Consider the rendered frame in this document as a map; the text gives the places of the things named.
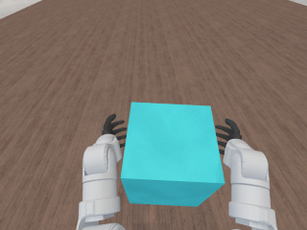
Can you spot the left robot hand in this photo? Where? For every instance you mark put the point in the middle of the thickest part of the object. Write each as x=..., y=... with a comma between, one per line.
x=108, y=128

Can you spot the carton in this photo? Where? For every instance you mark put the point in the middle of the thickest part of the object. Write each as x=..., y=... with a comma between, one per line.
x=171, y=155

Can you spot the robot left forearm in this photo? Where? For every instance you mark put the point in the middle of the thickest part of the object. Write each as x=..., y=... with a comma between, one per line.
x=100, y=197

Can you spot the robot right forearm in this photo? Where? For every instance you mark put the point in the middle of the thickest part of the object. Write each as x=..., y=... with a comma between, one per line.
x=250, y=203

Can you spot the right robot hand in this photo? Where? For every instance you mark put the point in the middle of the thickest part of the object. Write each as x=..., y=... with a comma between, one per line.
x=234, y=133

